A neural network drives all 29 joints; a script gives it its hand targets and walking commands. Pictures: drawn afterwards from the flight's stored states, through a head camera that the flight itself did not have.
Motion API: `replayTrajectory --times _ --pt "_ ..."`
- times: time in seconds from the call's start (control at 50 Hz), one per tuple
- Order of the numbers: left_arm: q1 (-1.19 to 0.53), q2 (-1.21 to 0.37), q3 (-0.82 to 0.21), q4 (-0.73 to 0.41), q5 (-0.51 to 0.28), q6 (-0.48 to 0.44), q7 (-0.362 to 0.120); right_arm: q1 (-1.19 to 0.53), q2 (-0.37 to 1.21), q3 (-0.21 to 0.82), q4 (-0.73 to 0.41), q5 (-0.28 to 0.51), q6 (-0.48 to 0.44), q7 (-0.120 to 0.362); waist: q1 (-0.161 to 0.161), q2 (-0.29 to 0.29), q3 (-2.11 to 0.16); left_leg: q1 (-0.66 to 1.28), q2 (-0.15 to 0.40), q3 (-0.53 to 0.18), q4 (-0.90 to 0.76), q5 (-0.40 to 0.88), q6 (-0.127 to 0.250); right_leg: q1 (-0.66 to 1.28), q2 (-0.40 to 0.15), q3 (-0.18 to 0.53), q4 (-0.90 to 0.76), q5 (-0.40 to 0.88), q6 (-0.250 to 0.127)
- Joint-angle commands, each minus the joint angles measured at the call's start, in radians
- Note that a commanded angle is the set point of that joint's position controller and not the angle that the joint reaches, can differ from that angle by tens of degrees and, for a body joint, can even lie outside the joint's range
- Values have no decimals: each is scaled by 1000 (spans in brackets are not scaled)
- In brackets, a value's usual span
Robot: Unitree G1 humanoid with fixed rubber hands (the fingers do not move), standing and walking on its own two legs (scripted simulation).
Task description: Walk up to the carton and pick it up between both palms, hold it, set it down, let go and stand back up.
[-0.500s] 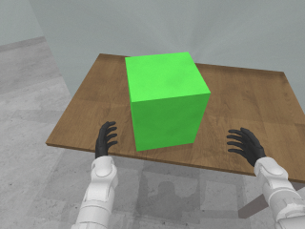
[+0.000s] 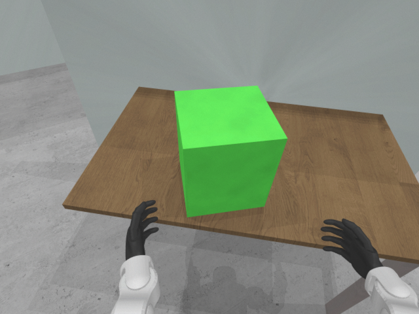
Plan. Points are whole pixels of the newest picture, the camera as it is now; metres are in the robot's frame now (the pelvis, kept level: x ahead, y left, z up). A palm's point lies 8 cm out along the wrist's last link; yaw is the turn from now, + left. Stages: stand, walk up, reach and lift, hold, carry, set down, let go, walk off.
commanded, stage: set down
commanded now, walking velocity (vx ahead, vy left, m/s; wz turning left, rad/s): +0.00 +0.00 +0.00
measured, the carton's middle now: (221, 152) +0.50 +0.04 +0.01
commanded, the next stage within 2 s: none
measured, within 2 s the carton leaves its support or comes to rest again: neither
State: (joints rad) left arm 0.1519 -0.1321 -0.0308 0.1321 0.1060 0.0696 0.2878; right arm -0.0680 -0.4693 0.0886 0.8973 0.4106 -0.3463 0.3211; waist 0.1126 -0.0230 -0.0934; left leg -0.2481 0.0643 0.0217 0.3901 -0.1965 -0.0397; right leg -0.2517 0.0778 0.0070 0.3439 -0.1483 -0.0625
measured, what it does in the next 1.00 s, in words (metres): stands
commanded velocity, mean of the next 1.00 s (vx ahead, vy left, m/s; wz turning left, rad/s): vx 0.00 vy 0.00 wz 0.00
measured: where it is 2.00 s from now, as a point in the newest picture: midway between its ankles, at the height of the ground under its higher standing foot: outside the picture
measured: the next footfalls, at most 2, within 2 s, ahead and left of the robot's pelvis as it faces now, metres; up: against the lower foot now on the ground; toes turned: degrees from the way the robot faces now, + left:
none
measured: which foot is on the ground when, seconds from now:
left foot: down 0.00-1.00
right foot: down 0.00-1.00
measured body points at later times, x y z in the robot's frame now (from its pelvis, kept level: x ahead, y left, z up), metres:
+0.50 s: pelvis +0.01 +0.00 +0.00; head +0.01 +0.02 +0.45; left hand +0.22 +0.19 +0.00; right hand +0.25 -0.26 -0.02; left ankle +0.00 +0.14 -0.74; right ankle +0.02 -0.08 -0.74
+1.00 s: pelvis +0.02 +0.00 +0.00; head +0.01 +0.02 +0.45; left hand +0.20 +0.20 -0.02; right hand +0.23 -0.27 -0.03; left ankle +0.00 +0.14 -0.74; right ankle +0.02 -0.08 -0.75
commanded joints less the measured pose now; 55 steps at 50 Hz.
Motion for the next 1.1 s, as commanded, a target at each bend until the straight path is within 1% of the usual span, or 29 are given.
replayTrajectory --times 0.0,0.06,0.12,0.26,0.28,0.34,0.38,0.4,0.46,0.48,0.5,0.54,0.6,0.62,0.64,0.68,0.7,0.76,0.78,0.82,0.86,0.88,0.9,0.92,0.94,0.96,1.0,1.02,1.08 --pt "-8 -41 -113 -312 -30 -36 24 -44 -329 -165 -234 47 -37 16 -116 -120 -52 136 -40 -35 -40 118 36 89 -56 37 -45 -1 -14" --pt "-17 -38 -128 -310 -39 -39 27 -32 -308 -174 -298 55 -33 20 -133 -110 -48 111 -37 -38 -36 58 41 41 -78 53 -56 -115 -16" --pt "-11 -32 -103 -261 -19 -24 23 -6 -299 -175 -238 34 -8 16 -112 -115 -3 109 -38 -36 -55 -18 38 38 -84 72 -70 -196 -15" --pt "4 1 -87 -256 -39 -27 7 26 -274 -177 -359 29 -7 0 -108 -156 -24 96 -47 -18 -35 26 38 67 -100 84 -73 -157 0" --pt "44 -18 -118 -211 -43 -14 -7 71 -284 -196 -318 12 4 4 -132 -142 -23 125 -46 -24 -37 17 37 50 -96 70 -74 -145 -2" --pt "31 3 -100 -212 -25 -4 -17 77 -256 -158 -272 28 24 7 -126 -94 9 117 -55 -30 -40 -2 34 43 -98 69 -69 -151 -8" --pt "36 24 -84 -307 -23 -17 -5 90 -279 -176 -351 49 12 15 -108 -58 -20 108 -53 -18 -39 64 19 67 -87 48 -52 -87 -12" --pt "54 29 -86 -212 -17 -9 -23 121 -263 -160 -242 34 23 7 -139 -64 24 131 -62 -19 -43 51 23 49 -84 37 -57 -60 -10" --pt "84 36 -79 -197 -20 -22 -42 141 -254 -163 -275 28 12 -1 -142 -99 -40 107 -67 -10 -27 97 25 114 -90 52 -42 62 1" --pt "125 47 -68 -283 -27 -42 -40 171 -273 -169 -340 32 -12 -3 -137 -108 -80 128 -68 -7 -26 172 16 138 -77 29 -21 183 5" --pt "129 30 -85 -278 -26 -50 -39 166 -286 -168 -318 49 -26 -2 -139 -68 -73 123 -71 -11 -18 220 9 153 -72 19 -9 249 1" --pt "152 39 -62 -198 -6 -47 -63 212 -242 -140 -272 29 -19 -20 -153 -111 -30 84 -78 -7 -17 207 13 208 -83 44 -8 296 12" --pt "175 51 -61 -256 13 -72 -57 203 -240 -119 -268 50 -49 -20 -143 -39 -67 111 -81 -15 -5 269 0 215 -69 15 14 398 8" --pt "156 61 -60 -178 7 -66 -77 219 -198 -106 -227 22 -35 -35 -174 -77 -25 85 -83 -14 -11 215 14 206 -84 45 -3 362 15" --pt "176 67 -43 -248 -4 -87 -69 217 -220 -135 -292 23 -50 -33 -159 -95 -68 58 -81 -17 -10 231 6 249 -80 40 17 409 18" --pt "191 80 -26 -160 -9 -86 -82 234 -197 -122 -291 10 -49 -42 -150 -126 -46 46 -82 -9 -22 181 19 254 -91 61 7 374 29" --pt "196 79 -21 -246 -2 -95 -69 233 -210 -121 -332 21 -65 -35 -131 -90 -68 53 -80 -12 -26 205 12 264 -83 48 10 383 20" --pt "192 61 -39 -279 1 -103 -51 225 -207 -125 -349 22 -69 -27 -123 -53 -59 101 -64 -31 -26 200 6 189 -76 34 -1 266 1" --pt "166 83 -38 -152 -10 -80 -70 203 -178 -117 -276 -3 -45 -43 -151 -106 11 42 -75 -21 -29 109 27 170 -94 70 -25 165 15" --pt "95 134 7 -134 -14 -69 -80 187 -136 -98 -313 -28 -12 -51 -133 -131 41 9 -77 -13 -41 51 38 140 -127 101 -47 9 29" --pt "116 142 3 -71 -12 -48 -97 211 -102 -100 -298 -37 6 -56 -133 -91 69 17 -76 -10 -58 30 33 145 -126 96 -57 0 21" --pt "121 119 -12 -160 -18 -51 -76 180 -130 -83 -338 -19 -2 -45 -104 -58 60 36 -65 -17 -62 80 26 141 -111 74 -45 0 9" --pt "159 134 2 -97 -15 -39 -97 233 -120 -116 -314 -43 13 -54 -136 -74 62 37 -77 -12 -59 54 26 153 -121 97 -64 26 13" --pt "133 149 -2 -51 -22 -26 -109 216 -101 -107 -300 -52 27 -61 -137 -90 70 39 -80 -5 -68 38 36 147 -122 93 -74 10 21" --pt "112 151 -3 -173 -29 -44 -92 196 -121 -121 -375 -47 15 -52 -133 -93 16 49 -74 -14 -59 63 33 137 -107 77 -48 17 20" --pt "105 151 0 -157 -26 -41 -91 219 -92 -114 -332 -42 23 -54 -135 -49 44 53 -75 -19 -58 62 25 141 -117 88 -56 -1 12" --pt "142 170 -3 -9 -27 -21 -126 255 -64 -109 -285 -74 38 -73 -153 -97 100 54 -83 -7 -65 38 40 142 -129 96 -87 -11 20" --pt "126 179 21 -99 -33 -33 -115 228 -92 -119 -384 -67 29 -69 -126 -108 50 56 -80 -17 -64 59 36 150 -123 94 -70 -11 25" --pt "127 195 5 -35 -42 -22 -133 238 -43 -107 -296 -95 56 -80 -139 -68 83 48 -83 -11 -72 51 36 138 -128 97 -80 -45 24"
